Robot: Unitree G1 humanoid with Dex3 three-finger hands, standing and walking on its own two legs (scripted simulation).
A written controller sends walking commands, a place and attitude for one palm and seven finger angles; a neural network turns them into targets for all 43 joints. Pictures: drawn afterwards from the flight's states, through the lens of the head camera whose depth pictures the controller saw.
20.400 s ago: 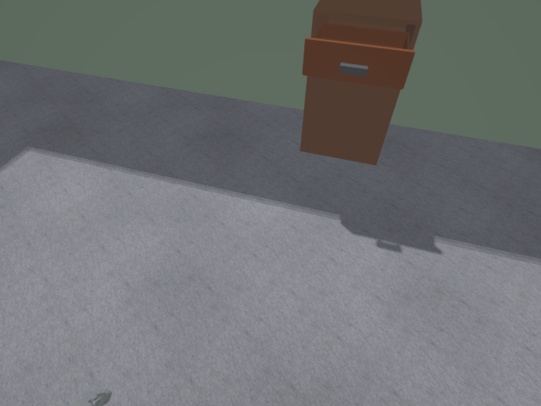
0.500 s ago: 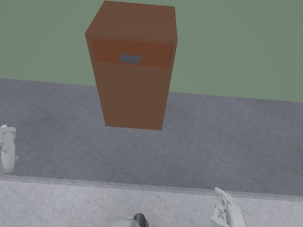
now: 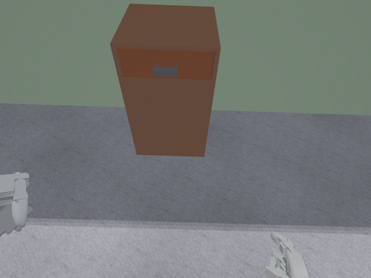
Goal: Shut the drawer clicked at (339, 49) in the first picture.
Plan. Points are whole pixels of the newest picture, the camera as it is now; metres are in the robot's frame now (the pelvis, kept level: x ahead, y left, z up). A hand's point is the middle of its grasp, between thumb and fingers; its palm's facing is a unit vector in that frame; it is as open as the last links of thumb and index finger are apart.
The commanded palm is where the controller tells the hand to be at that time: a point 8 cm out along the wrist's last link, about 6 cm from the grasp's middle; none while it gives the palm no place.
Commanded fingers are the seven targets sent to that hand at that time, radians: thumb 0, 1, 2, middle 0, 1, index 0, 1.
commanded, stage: let the arm hang, fingers relaxed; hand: left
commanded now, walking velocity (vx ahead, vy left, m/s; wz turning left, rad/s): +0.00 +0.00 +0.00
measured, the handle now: (165, 69) +0.93 +0.11 -0.08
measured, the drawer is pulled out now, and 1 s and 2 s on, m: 0.00 0.00 0.00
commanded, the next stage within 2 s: look to check the result in 1.18 s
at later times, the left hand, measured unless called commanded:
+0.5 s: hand out of the picture -0.02 +0.19 -0.18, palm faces +0.07 -0.97 -0.21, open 3.8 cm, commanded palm none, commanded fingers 0.00 0.90 0.90 -0.52 -0.65 -0.52 -0.65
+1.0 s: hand out of the picture +0.01 +0.14 -0.17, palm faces +0.05 -0.98 -0.18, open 7.3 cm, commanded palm none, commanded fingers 0.00 0.90 0.90 -0.20 -0.30 -0.20 -0.30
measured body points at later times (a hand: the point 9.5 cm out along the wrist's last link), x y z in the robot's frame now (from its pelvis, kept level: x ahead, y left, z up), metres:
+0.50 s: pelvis -0.01 -0.01 +0.00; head +0.01 +0.01 +0.45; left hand -0.02 +0.24 -0.16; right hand +0.03 -0.26 -0.14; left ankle +0.05 +0.09 -0.74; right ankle -0.01 -0.11 -0.74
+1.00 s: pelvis +0.01 -0.02 +0.00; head +0.01 -0.02 +0.45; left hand +0.01 +0.20 -0.15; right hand +0.01 -0.24 -0.16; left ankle +0.05 +0.09 -0.74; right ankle -0.01 -0.11 -0.74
